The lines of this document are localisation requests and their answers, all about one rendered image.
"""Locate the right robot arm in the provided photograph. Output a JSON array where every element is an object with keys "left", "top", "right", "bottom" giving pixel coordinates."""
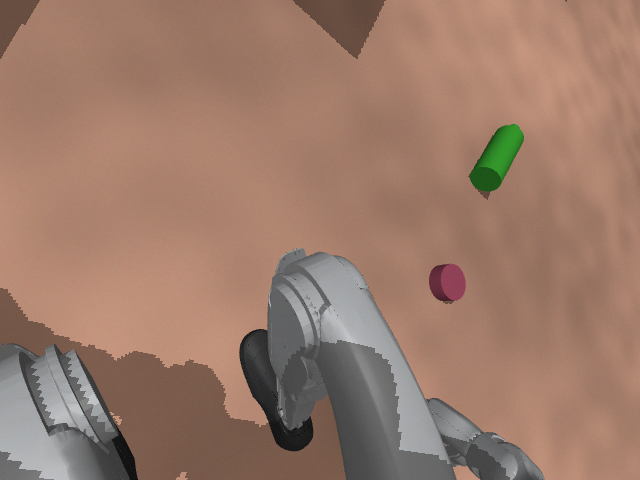
[{"left": 466, "top": 432, "right": 545, "bottom": 480}]

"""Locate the left robot foot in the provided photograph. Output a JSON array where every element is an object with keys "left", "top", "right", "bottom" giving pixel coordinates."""
[{"left": 112, "top": 424, "right": 138, "bottom": 480}]

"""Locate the right robot foot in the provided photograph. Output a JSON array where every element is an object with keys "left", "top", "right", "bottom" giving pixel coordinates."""
[{"left": 239, "top": 329, "right": 313, "bottom": 451}]

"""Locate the right robot hand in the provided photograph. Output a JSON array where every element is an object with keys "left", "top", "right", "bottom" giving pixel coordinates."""
[{"left": 426, "top": 398, "right": 484, "bottom": 467}]

